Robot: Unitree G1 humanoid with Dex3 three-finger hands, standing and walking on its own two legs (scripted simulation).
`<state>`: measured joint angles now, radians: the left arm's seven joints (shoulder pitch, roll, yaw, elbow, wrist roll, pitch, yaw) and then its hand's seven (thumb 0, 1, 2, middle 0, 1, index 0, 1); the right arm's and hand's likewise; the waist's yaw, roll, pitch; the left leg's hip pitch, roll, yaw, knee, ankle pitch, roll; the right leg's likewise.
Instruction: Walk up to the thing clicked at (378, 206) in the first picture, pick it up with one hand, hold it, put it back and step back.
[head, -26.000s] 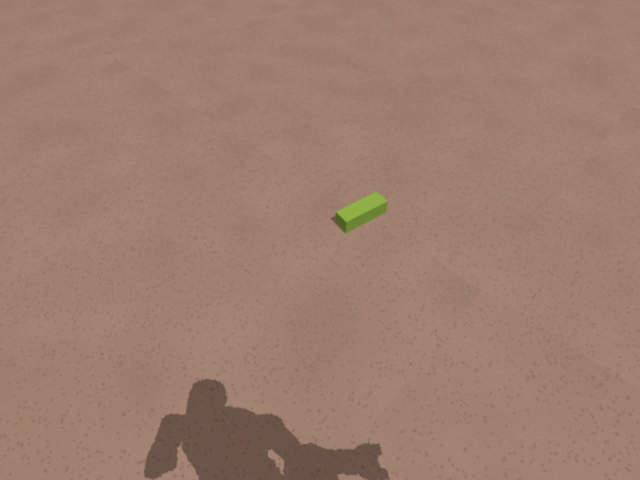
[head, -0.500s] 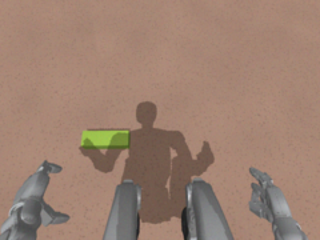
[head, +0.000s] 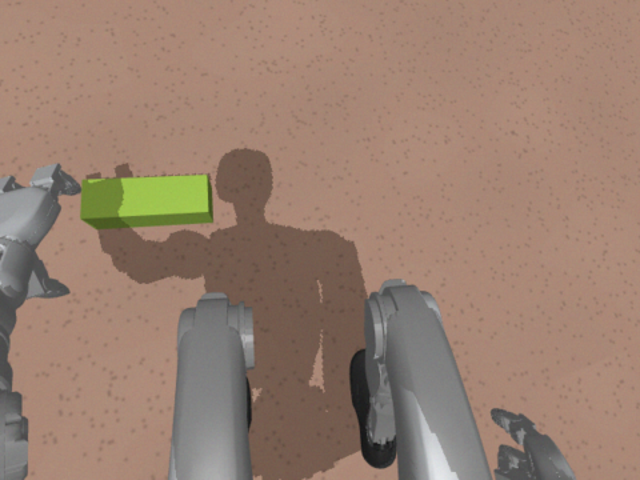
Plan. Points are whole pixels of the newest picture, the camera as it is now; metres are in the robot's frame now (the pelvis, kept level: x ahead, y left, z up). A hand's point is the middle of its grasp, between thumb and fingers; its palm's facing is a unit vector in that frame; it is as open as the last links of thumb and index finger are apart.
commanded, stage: rise first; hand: left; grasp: from above
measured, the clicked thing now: (151, 202) +0.54 +0.29 -0.36
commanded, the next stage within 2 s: none
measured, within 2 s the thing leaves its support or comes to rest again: neither
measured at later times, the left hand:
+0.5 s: hand (71, 219) +0.45 +0.34 -0.20, palm faces -0.47 -0.04 -0.88, open 14.1 cm
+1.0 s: hand (86, 209) +0.48 +0.34 -0.23, palm faces -0.46 -0.06 -0.89, open 14.1 cm
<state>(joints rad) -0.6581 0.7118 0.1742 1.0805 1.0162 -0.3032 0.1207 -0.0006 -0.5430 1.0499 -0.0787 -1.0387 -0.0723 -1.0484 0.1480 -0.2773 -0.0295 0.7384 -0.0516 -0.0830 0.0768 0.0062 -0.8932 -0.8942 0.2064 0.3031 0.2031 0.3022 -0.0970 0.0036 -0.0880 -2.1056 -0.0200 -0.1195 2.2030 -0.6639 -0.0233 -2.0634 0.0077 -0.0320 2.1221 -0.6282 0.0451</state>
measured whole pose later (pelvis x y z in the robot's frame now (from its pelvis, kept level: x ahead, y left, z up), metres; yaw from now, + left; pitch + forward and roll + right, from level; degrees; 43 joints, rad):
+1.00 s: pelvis +0.02 +0.01 -0.06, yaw -3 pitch +35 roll -10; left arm -0.93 0.89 0.20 1.40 1.31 -0.33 0.35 0.00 -0.52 1.01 -0.08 -1.02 -0.08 -1.02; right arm 0.13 -0.28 0.06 0.72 -0.16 0.00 0.15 0.00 -0.91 -0.90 0.21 0.30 0.20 0.30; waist -0.23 -0.03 -0.01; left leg -2.30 -0.03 -0.16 2.41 -0.72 -0.02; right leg -2.23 0.01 -0.06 2.29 -0.68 0.07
